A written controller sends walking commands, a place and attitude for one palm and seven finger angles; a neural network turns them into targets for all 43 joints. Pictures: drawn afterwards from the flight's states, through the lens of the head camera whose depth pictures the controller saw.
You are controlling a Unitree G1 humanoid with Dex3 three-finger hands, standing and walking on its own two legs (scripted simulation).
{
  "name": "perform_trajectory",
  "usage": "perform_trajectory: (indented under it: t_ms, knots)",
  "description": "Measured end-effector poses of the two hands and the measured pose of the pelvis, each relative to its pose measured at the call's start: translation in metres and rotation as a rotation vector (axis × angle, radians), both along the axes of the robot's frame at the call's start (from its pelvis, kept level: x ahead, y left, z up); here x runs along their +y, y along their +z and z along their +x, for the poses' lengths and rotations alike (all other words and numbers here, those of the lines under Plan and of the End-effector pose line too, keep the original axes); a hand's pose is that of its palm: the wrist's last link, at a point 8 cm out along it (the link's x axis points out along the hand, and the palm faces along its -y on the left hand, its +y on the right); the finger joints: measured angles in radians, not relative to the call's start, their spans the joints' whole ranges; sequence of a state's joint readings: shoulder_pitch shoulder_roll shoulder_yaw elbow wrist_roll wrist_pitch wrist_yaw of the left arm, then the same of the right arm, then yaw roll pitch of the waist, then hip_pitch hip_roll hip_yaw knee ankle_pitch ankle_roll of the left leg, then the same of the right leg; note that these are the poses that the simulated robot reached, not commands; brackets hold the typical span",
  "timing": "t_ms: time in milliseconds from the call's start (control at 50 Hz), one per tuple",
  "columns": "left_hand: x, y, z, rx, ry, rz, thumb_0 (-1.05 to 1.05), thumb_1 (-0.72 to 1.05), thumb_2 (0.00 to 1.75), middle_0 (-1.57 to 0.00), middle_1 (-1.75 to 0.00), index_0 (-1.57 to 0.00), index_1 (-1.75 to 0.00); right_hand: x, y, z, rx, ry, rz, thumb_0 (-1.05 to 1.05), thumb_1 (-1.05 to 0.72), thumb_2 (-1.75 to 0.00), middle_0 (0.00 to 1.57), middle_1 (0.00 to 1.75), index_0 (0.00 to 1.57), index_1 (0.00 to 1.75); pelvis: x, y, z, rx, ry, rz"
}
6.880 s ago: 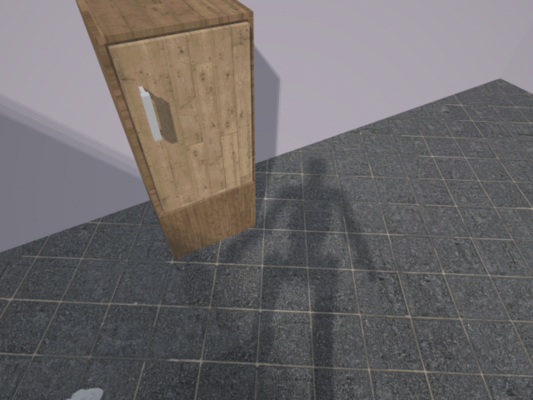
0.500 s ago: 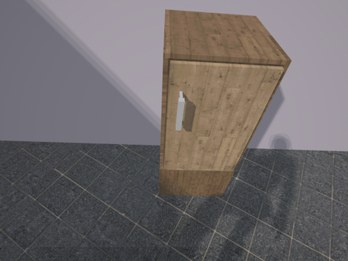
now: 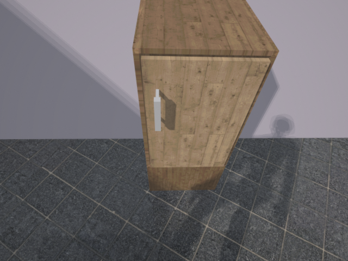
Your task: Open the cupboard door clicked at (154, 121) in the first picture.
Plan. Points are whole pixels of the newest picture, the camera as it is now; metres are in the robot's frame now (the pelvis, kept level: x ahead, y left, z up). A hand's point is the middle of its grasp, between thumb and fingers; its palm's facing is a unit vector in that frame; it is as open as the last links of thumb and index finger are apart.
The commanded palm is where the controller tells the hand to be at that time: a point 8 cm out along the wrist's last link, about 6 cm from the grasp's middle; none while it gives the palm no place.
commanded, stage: shuffle to correct the standing spot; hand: left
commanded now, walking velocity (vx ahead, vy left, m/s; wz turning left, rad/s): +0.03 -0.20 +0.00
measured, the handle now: (157, 110) +0.56 +0.06 -0.02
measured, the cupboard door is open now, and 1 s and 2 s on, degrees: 0 0 0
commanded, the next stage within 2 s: come to a stop and stand still in 0.54 s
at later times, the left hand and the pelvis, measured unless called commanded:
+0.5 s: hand out of the picture +0.12 +0.10 -0.18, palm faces +0.01 -0.99 -0.15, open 7.3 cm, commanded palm none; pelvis +0.05 -0.08 +0.00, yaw -1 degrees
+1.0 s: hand out of the picture +0.08 +0.02 -0.18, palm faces +0.10 -0.98 -0.16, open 7.3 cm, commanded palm none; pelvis +0.04 -0.16 +0.00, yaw +2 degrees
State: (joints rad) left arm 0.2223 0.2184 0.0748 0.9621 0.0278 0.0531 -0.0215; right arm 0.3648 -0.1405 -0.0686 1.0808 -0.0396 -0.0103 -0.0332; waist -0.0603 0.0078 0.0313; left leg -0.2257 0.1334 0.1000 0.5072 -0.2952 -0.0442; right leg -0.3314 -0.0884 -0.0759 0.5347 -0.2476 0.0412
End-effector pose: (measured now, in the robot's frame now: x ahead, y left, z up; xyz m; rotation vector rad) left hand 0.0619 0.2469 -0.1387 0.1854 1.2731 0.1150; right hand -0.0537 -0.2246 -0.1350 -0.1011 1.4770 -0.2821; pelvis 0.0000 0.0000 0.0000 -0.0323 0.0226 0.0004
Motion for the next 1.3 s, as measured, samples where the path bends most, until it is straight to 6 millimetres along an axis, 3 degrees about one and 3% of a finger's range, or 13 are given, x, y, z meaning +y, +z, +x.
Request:
perform_trajectory:
  t_ms: [80,140,240,320,480,560,620,740,840,920,1000,1200,1300]
  knots:
    - [-0.024,-0.004,0.020,-0.059,0.017,0.017,0.01,0.92,0.90,-0.20,-0.30,-0.20,-0.30,-0.038,-0.013,0.013,0.047,0.030,-0.020,0.00,-0.90,-0.90,0.21,0.30,0.20,0.30,-0.020,-0.011,0.011,-0.005,0.019,-0.004]
    - [-0.042,-0.007,0.021,-0.054,0.041,-0.005,0.01,0.91,0.90,-0.20,-0.30,-0.20,-0.30,-0.057,-0.009,0.043,0.023,0.065,-0.052,0.00,-0.91,-0.90,0.20,0.30,0.20,0.30,-0.026,-0.010,0.018,-0.012,0.028,-0.010]
    - [-0.054,-0.029,0.020,0.000,0.057,-0.045,0.00,0.93,0.90,-0.20,-0.30,-0.20,-0.30,-0.071,-0.002,0.102,-0.127,0.118,-0.112,0.00,-0.91,-0.90,0.20,0.30,0.20,0.30,-0.032,-0.018,0.034,-0.017,0.023,-0.028]
    - [-0.063,-0.038,0.023,0.056,0.031,-0.066,0.01,0.93,0.90,-0.20,-0.30,-0.20,-0.30,-0.072,0.004,0.127,-0.195,0.128,-0.119,0.00,-0.91,-0.90,0.20,0.30,0.20,0.30,-0.044,-0.018,0.042,-0.027,0.003,-0.008]
    - [-0.092,-0.013,0.045,0.047,0.035,-0.059,0.01,0.92,0.90,-0.20,-0.30,-0.20,-0.30,-0.089,0.012,0.131,-0.152,0.115,-0.061,0.00,-0.90,-0.90,0.21,0.30,0.20,0.30,-0.077,0.002,0.054,-0.021,-0.010,-0.016]
    - [-0.114,-0.006,0.059,0.022,0.022,-0.032,0.01,0.91,0.90,-0.20,-0.30,-0.20,-0.30,-0.116,0.002,0.123,-0.113,0.083,-0.033,0.00,-0.90,-0.90,0.21,0.30,0.21,0.30,-0.103,0.000,0.057,-0.020,-0.004,-0.016]
    - [-0.130,-0.009,0.066,-0.019,0.019,0.007,0.01,0.91,0.90,-0.20,-0.30,-0.20,-0.30,-0.146,-0.016,0.116,-0.080,0.063,-0.018,0.00,-0.90,-0.90,0.21,0.30,0.21,0.30,-0.128,-0.013,0.061,-0.019,0.004,0.014]
    - [-0.162,-0.005,0.053,-0.024,0.043,0.026,0.01,0.91,0.90,-0.20,-0.30,-0.20,-0.30,-0.184,-0.019,0.122,-0.054,0.083,-0.044,0.00,-0.91,-0.90,0.20,0.30,0.20,0.30,-0.149,-0.011,0.052,-0.032,0.023,0.008]
    - [-0.178,-0.011,0.036,-0.017,0.062,-0.001,0.01,0.92,0.90,-0.20,-0.30,-0.21,-0.30,-0.184,-0.010,0.136,-0.122,0.120,-0.031,0.00,-0.91,-0.90,0.20,0.30,0.20,0.30,-0.157,-0.010,0.047,-0.032,0.022,0.008]
    - [-0.180,-0.020,0.021,-0.003,0.100,-0.035,0.01,0.92,0.90,-0.20,-0.30,-0.21,-0.30,-0.170,-0.006,0.139,-0.150,0.156,-0.017,0.00,-0.91,-0.90,0.20,0.30,0.20,0.30,-0.158,-0.010,0.043,-0.044,0.030,0.002]
    - [-0.178,-0.016,0.005,0.023,0.126,-0.041,0.01,0.93,0.90,-0.20,-0.30,-0.21,-0.30,-0.161,0.001,0.136,-0.140,0.184,-0.005,0.00,-0.93,-0.90,0.20,0.30,0.20,0.30,-0.156,-0.003,0.044,-0.048,0.031,0.012]
    - [-0.180,-0.010,-0.046,0.147,0.108,-0.015,0.01,0.91,0.90,-0.20,-0.30,-0.20,-0.30,-0.154,-0.006,0.144,-0.192,0.201,0.022,0.01,-0.93,-0.90,0.20,0.30,0.20,0.30,-0.147,-0.003,0.051,-0.050,0.033,0.017]
    - [-0.177,-0.011,-0.054,0.161,0.116,-0.016,0.01,0.91,0.90,-0.20,-0.30,-0.20,-0.30,-0.149,-0.008,0.141,-0.210,0.201,0.024,0.01,-0.94,-0.90,0.20,0.30,0.20,0.30,-0.143,-0.004,0.053,-0.063,0.037,0.019]
